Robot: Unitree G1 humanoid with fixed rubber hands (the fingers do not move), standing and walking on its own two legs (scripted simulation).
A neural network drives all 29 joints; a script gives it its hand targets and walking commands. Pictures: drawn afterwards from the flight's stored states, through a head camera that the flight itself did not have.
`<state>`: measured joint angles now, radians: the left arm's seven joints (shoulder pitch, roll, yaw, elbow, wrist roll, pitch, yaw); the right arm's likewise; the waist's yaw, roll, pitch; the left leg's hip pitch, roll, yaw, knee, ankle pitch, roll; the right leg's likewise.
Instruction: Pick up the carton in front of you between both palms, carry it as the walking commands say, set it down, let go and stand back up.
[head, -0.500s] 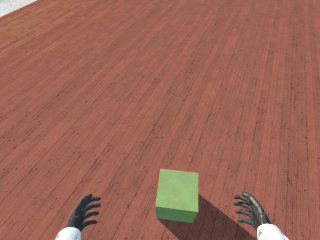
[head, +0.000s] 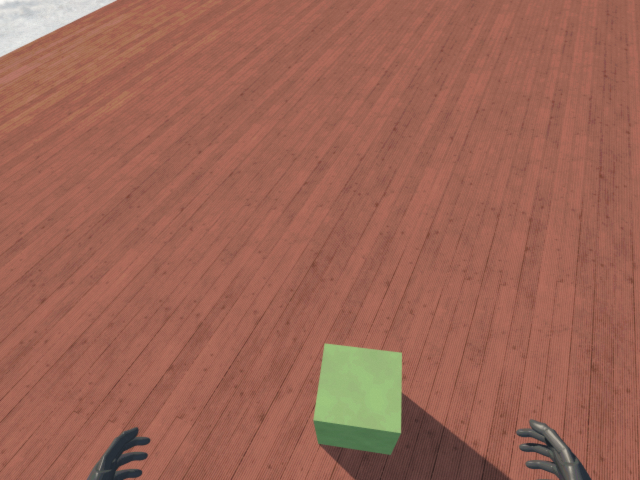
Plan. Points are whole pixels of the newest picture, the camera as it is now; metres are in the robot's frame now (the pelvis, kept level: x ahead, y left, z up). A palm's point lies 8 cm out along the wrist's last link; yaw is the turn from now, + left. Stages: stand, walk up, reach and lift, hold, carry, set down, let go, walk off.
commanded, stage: stand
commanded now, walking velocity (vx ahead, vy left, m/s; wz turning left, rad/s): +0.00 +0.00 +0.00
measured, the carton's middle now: (358, 400) +0.40 -0.06 -0.64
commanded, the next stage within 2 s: none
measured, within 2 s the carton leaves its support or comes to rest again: neither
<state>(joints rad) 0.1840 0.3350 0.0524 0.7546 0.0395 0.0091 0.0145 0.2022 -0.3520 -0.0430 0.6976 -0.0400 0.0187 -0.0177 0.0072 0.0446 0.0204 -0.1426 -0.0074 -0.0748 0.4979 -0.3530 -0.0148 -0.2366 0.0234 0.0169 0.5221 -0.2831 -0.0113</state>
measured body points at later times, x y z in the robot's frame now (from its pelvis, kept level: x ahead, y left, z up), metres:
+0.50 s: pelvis +0.00 -0.01 +0.01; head +0.00 -0.02 +0.46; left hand +0.11 +0.30 -0.10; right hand +0.12 -0.30 -0.11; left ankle -0.05 +0.13 -0.74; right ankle +0.00 -0.11 -0.74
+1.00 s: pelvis -0.02 +0.00 +0.01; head -0.02 -0.01 +0.46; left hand +0.08 +0.31 -0.10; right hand +0.08 -0.31 -0.11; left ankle -0.05 +0.13 -0.74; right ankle +0.00 -0.11 -0.74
